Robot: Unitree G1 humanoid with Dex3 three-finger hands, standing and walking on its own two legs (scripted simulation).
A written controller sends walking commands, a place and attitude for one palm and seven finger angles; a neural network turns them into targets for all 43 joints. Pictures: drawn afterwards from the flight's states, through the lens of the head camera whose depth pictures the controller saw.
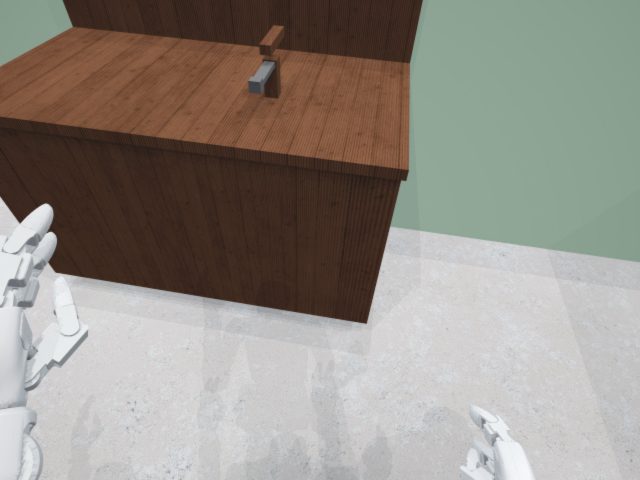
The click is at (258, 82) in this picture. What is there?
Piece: tap's lever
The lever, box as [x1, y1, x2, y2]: [248, 77, 263, 93]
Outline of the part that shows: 250,77 248,80 249,92 260,93 263,89 262,78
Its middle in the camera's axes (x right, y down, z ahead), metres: -0.15 -0.35 +0.89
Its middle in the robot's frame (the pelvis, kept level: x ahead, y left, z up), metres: +0.91 +0.21 +0.07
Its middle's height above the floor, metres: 0.85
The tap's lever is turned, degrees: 0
